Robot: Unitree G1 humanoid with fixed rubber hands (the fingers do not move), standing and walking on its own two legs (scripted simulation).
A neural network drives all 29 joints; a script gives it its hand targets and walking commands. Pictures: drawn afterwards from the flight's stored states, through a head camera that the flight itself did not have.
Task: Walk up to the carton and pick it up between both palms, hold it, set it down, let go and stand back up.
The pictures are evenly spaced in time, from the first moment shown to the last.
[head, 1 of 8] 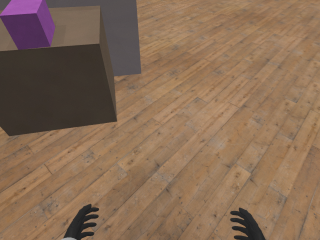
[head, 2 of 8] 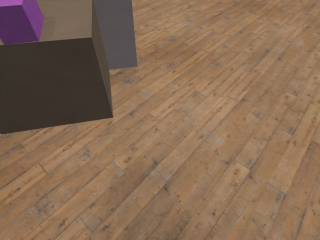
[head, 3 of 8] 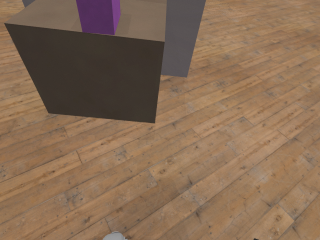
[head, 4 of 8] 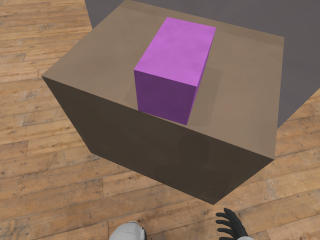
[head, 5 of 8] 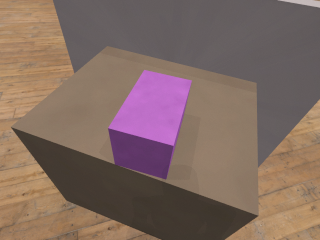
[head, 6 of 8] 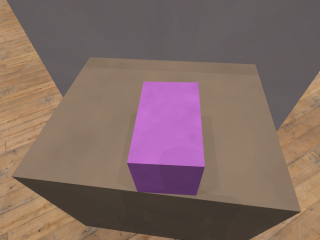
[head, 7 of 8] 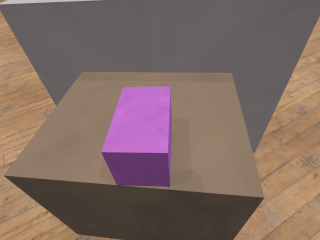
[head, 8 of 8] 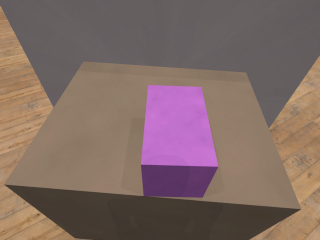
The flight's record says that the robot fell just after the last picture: no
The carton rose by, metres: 0.00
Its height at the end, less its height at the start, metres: +0.00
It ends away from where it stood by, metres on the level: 0.00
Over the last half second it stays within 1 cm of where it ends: yes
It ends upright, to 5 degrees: yes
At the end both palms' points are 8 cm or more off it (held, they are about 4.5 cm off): yes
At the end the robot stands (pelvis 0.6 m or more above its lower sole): yes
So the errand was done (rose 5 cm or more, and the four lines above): no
